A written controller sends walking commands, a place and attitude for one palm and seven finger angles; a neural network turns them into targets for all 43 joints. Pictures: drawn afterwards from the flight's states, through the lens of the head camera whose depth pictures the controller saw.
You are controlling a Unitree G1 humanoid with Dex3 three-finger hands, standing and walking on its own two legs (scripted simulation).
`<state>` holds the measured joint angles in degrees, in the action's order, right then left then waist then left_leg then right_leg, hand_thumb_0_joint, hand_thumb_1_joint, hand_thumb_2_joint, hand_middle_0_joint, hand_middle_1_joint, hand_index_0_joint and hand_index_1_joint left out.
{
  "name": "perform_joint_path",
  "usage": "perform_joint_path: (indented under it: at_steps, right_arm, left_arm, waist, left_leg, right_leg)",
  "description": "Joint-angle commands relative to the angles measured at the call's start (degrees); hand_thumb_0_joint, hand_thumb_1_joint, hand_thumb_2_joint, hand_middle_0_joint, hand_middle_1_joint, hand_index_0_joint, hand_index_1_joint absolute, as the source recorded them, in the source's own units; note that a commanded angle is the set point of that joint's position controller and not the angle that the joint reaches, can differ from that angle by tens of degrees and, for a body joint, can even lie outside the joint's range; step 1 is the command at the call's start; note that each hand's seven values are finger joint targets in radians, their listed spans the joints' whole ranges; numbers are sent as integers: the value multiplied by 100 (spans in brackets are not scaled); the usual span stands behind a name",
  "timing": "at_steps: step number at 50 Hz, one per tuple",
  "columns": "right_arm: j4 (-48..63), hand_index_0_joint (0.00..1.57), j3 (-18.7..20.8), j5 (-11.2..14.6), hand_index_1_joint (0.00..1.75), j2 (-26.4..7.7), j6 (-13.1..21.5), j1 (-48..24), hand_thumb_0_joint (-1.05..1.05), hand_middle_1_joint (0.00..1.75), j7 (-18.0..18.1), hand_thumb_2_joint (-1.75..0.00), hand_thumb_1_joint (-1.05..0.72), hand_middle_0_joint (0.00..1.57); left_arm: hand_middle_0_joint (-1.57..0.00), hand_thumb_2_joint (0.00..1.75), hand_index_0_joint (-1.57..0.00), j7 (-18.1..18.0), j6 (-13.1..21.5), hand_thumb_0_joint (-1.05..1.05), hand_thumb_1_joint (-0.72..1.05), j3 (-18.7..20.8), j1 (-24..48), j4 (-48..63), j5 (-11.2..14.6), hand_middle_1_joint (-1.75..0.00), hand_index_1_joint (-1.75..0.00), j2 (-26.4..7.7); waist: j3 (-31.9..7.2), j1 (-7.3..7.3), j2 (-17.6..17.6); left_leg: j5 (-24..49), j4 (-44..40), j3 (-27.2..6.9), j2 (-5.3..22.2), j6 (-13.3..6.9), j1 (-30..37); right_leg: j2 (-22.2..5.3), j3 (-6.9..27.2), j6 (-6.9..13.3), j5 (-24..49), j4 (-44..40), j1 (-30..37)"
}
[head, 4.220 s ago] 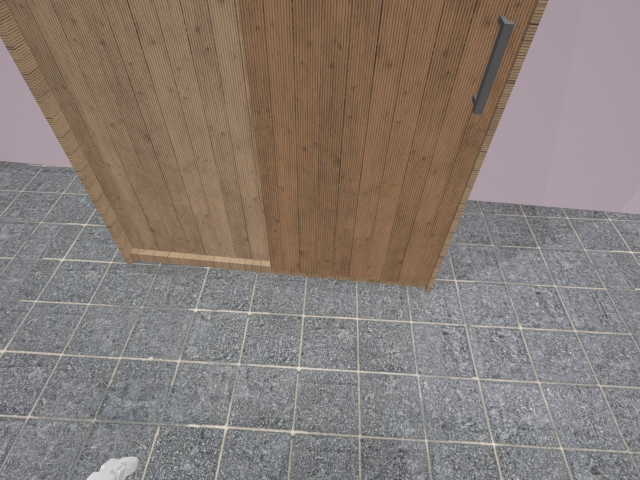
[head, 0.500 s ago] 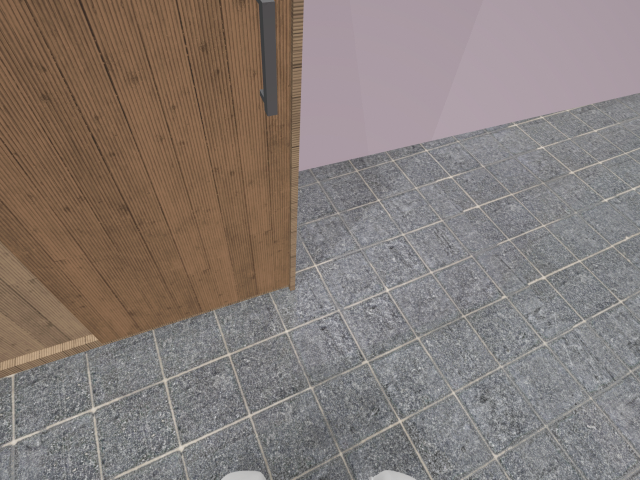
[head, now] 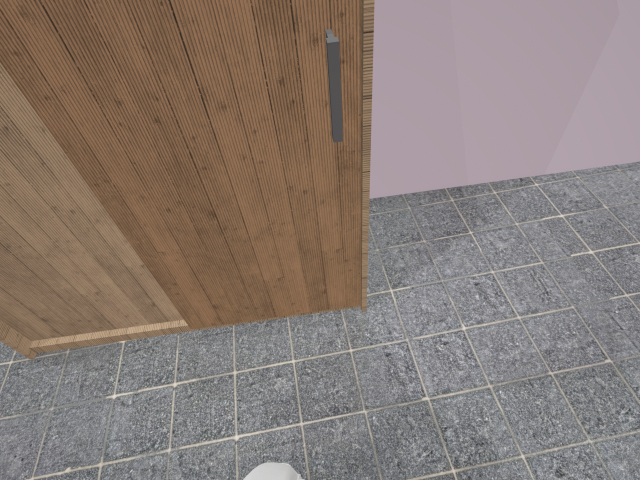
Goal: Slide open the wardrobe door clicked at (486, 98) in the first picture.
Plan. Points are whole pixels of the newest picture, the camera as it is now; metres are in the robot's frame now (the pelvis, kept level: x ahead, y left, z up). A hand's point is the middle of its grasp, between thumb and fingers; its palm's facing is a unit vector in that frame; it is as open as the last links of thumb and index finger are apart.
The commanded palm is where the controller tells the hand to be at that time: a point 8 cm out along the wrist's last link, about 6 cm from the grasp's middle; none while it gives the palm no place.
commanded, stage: turn to face it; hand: right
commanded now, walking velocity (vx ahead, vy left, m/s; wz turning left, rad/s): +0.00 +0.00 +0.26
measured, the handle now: (333, 89) +0.73 +0.01 +0.11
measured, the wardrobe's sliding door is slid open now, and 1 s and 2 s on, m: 0.00 0.00 0.00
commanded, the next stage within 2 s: take the last steps up to it in 0.10 s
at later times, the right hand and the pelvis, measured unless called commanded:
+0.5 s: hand out of the picture +0.11 -0.13 -0.16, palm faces -0.07 +0.97 -0.21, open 7.2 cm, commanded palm none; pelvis +0.01 +0.04 -0.01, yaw +8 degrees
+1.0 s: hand out of the picture +0.07 -0.13 -0.19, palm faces -0.02 +0.99 -0.12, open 7.4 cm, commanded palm none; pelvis +0.17 +0.01 -0.02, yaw +9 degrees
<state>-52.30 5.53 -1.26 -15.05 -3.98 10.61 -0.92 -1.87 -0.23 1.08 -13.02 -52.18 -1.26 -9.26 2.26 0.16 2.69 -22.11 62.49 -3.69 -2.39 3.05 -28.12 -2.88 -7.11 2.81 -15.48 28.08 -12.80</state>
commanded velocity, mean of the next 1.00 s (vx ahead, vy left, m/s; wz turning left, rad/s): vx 0.21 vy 0.00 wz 0.07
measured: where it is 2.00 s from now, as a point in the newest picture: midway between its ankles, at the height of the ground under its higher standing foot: outside the picture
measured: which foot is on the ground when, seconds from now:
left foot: up 0.00-0.40, down 0.42-0.94, up 0.96-1.00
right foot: down 0.00-0.42, up 0.44-0.92, down 0.94-1.00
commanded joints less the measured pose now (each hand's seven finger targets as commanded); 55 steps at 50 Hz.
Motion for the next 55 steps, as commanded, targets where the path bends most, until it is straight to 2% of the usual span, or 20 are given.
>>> perform_joint_path:
  at_steps: [1,10,15,18,19,20,21,22,24,26,29,41,43,44,45,46,47,48,51,55]
  right_arm:
    - [234,20,50,7,30,-255,85,237,0,30,8,-90,-90,20]
    - [188,20,-98,20,30,21,67,-269,0,30,51,-90,-90,20]
    - [106,20,-161,-25,30,145,170,-352,0,30,-27,-90,-90,20]
    - [-187,20,-151,-23,30,196,258,282,0,30,-43,-90,-90,20]
    - [-361,20,-125,-35,30,75,320,661,0,30,-14,-90,-90,20]
    - [-535,20,-60,-73,30,-262,401,1142,0,30,57,-90,-90,20]
    - [-682,20,1,-25,30,-685,418,1613,0,30,140,-90,-90,20]
    - [-662,20,-30,37,30,-620,422,1584,0,30,206,-90,-90,20]
    - [-665,20,-70,34,30,-255,536,1126,0,30,238,-90,-90,20]
    - [-605,20,-163,29,30,105,658,987,0,30,231,-90,-90,20]
    - [-698,20,-228,53,30,132,788,1122,0,30,205,-90,-90,20]
    - [-1267,20,-278,-35,30,48,861,1991,0,30,290,-90,-90,20]
    - [-1316,20,-259,-38,30,-13,850,1992,0,30,304,-90,-90,20]
    - [-1320,20,-253,-34,30,-41,851,1920,0,30,307,-90,-90,20]
    - [-1305,20,-239,0,30,-37,849,1847,0,30,301,-90,-90,20]
    - [-1263,20,-251,69,30,178,838,2118,0,30,276,-90,-90,20]
    - [-1184,20,-351,129,30,493,833,2319,0,30,229,-90,-90,20]
    - [-1079,20,-317,85,30,349,798,2027,0,30,270,-90,-90,20]
    - [-991,20,-262,8,30,489,667,1237,0,30,183,-90,-90,20]
    - [-1040,20,-244,-47,30,753,453,1664,0,30,159,-90,-90,20]
  left_arm:
    - [-20,90,-20,-103,169,0,90,219,-247,214,23,-30,-30,-967]
    - [-20,90,-20,-72,104,0,90,319,-914,-319,-7,-30,-30,-955]
    - [-20,90,-20,-7,103,0,90,371,-1059,-554,-75,-30,-30,-1086]
    - [-20,90,-20,27,99,0,90,360,-837,-636,-59,-30,-30,-1077]
    - [-20,90,-20,52,101,0,90,336,-775,-666,-33,-30,-30,-935]
    - [-20,90,-20,85,113,0,90,247,-714,-583,24,-30,-30,-568]
    - [-20,90,-20,129,116,0,90,170,-149,-298,10,-30,-30,-394]
    - [-20,90,-20,161,82,0,90,242,85,-213,-57,-30,-30,-656]
    - [-20,90,-20,224,46,0,90,297,-93,-459,-67,-30,-30,-574]
    - [-20,90,-20,245,41,0,90,312,-449,-679,-98,-30,-30,-446]
    - [-20,90,-20,272,36,0,90,312,-576,-757,-63,-30,-30,-311]
    - [-20,90,-20,357,191,0,90,191,836,-227,33,-30,-30,-172]
    - [-20,90,-20,311,250,0,90,194,587,-297,28,-30,-30,-211]
    - [-20,90,-20,256,287,0,90,220,7,-484,11,-30,-30,-308]
    - [-20,90,-20,206,318,0,90,262,-824,-727,-20,-30,-30,-503]
    - [-20,90,-20,135,366,0,90,348,-1496,-857,-82,-30,-30,-1017]
    - [-20,90,-20,76,362,0,90,429,-1851,-951,-39,-30,-30,-1449]
    - [-20,90,-20,55,294,0,90,394,-1723,-937,55,-30,-30,-1390]
    - [-20,90,-20,25,369,0,90,200,-571,-665,37,-30,-30,-607]
    - [-20,90,-20,24,447,0,90,160,-363,-647,23,-30,-30,-334]
  waist:
    - [-346,16,-1021]
    - [-289,-322,-1182]
    - [-207,-415,-1214]
    - [-136,-69,-953]
    - [-147,132,-458]
    - [-235,333,611]
    - [218,619,1679]
    - [545,559,1038]
    - [849,248,955]
    - [883,-6,300]
    - [759,-98,193]
    - [714,200,415]
    - [421,65,409]
    - [76,-193,331]
    - [-399,-543,160]
    - [-1166,-680,-702]
    - [-1655,-615,-1859]
    - [-1546,-590,-1309]
    - [180,-239,-551]
    - [-20,150,-734]
  left_leg:
    - [307,558,64,281,130,-469]
    - [-318,-1174,484,512,51,98]
    - [-575,-2224,779,425,-214,612]
    - [184,-3464,1039,288,-350,1715]
    - [420,-4123,883,365,-436,2534]
    - [-545,-4746,-322,1329,-793,3453]
    - [-1527,-5554,-2183,2360,-1358,3319]
    - [-2109,-5811,-2210,2538,-1554,2649]
    - [-1758,-5851,-1732,2158,-1333,2114]
    - [-411,-5654,-848,1836,-1188,2003]
    - [962,-5576,-160,1584,-1089,2148]
    - [3866,-4853,151,1704,-1125,2938]
    - [4959,-4205,271,1652,-1053,3039]
    - [5284,-3518,391,1541,-940,2910]
    - [4906,-2470,594,1320,-770,2587]
    - [2899,-1154,870,792,-532,1483]
    - [-1038,465,929,139,-398,70]
    - [-1256,1151,422,298,-529,-58]
    - [-162,1084,319,860,-394,-160]
    - [314,79,509,867,-283,542]
  right_leg:
    - [-1220,885,137,2607,-1100,844]
    - [-1579,777,595,2926,-955,1113]
    - [-1777,1099,560,-84,-1392,709]
    - [-1583,863,296,-1300,-1193,-22]
    - [-1298,564,92,-1472,-628,-606]
    - [-762,-135,-230,-1732,609,-1703]
    - [-157,-322,-443,-2106,2009,-2843]
    - [-289,293,-354,-1679,2545,-2961]
    - [-418,411,-337,-823,3055,-2783]
    - [-502,467,-433,-146,3209,-2587]
    - [-474,422,-561,382,3178,-2528]
    - [-232,80,-306,369,1372,-2185]
    - [34,-92,-166,169,888,-1447]
    - [186,-119,-92,398,513,-631]
    - [201,-45,-49,953,89,452]
    - [-840,1024,293,2080,124,1954]
    - [-2243,2744,922,3356,-230,2998]
    - [-2389,2789,1146,3297,-571,2557]
    - [-1812,1877,787,1484,-1418,121]
    - [-1253,910,546,1536,-1620,-585]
